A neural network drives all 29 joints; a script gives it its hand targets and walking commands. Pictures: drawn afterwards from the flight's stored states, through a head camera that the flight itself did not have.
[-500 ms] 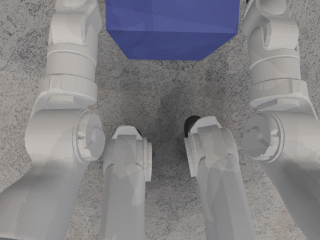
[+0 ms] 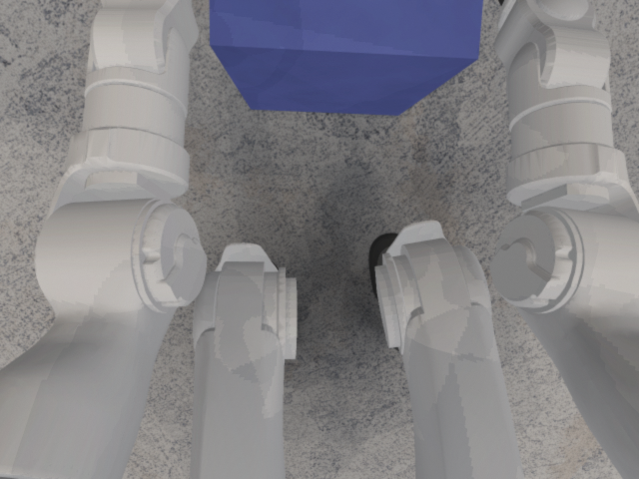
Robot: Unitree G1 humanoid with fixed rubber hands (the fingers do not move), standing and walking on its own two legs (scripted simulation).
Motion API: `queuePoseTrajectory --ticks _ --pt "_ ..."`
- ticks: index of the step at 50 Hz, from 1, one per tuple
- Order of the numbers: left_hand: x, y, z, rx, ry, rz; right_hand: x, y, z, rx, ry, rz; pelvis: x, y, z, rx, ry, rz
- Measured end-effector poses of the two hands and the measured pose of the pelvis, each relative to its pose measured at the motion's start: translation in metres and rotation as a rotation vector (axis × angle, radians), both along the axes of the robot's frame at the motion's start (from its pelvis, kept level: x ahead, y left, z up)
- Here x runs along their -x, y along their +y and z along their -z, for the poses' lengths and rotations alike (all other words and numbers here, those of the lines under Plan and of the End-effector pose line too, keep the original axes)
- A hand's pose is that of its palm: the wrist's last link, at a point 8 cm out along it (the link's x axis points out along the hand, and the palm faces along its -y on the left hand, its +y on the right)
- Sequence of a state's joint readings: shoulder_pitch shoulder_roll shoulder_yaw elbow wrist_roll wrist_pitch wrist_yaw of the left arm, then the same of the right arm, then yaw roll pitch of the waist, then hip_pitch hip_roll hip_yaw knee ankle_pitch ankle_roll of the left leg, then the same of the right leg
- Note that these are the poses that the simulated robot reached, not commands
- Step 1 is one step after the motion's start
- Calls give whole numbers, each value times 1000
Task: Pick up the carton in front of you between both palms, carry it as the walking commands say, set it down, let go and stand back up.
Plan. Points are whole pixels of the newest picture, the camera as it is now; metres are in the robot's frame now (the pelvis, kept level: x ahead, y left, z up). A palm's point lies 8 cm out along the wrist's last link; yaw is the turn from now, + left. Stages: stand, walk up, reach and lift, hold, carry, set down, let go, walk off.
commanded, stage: set down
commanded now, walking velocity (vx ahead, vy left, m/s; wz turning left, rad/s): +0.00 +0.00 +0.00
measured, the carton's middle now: out of the picture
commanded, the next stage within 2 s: let go in 1.98 s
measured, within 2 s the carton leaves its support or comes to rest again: rests again in 0.48 s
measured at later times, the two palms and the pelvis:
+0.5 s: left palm out of the picture +0.57 +0.11 -0.17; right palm out of the picture +0.53 -0.20 -0.17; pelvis +0.00 +0.00 -0.01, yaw -1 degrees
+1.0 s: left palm out of the picture +0.58 +0.15 -0.18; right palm out of the picture +0.54 -0.24 -0.18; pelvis -0.01 +0.00 -0.02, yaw +0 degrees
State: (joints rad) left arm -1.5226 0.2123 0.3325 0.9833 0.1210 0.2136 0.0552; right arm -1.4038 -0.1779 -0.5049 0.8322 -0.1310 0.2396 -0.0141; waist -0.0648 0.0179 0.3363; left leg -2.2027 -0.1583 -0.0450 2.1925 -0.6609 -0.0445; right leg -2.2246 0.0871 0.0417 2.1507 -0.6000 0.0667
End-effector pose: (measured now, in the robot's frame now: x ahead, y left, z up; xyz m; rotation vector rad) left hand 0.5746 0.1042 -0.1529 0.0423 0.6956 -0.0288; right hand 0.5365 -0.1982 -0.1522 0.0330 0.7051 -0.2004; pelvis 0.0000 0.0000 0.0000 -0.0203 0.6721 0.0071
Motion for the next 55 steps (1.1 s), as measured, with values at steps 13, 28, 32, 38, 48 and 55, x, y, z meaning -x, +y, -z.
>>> queuePoseTrajectory --ticks 13,28,32,38,48,55 --pt "-3 3 3 36 -9 19 -2 -3 3 -21 -18 -23 5 0 3 3 -43 2" --pt "3 5 28 34 20 45 3 -3 27 -21 23 -36 2 2 7 7 -66 3" --pt "1 5 32 29 5 47 0 -4 31 -15 17 -40 1 2 9 7 -78 3" --pt "6 14 50 -36 33 53 6 -7 49 28 60 -37 1 0 11 7 -94 4" --pt "-5 50 39 -86 -14 -28 0 -37 40 62 8 45 5 -3 22 3 -96 4" --pt "-18 36 -9 -70 -69 -20 -10 -33 -6 42 -60 46 10 -3 13 -1 -76 14"
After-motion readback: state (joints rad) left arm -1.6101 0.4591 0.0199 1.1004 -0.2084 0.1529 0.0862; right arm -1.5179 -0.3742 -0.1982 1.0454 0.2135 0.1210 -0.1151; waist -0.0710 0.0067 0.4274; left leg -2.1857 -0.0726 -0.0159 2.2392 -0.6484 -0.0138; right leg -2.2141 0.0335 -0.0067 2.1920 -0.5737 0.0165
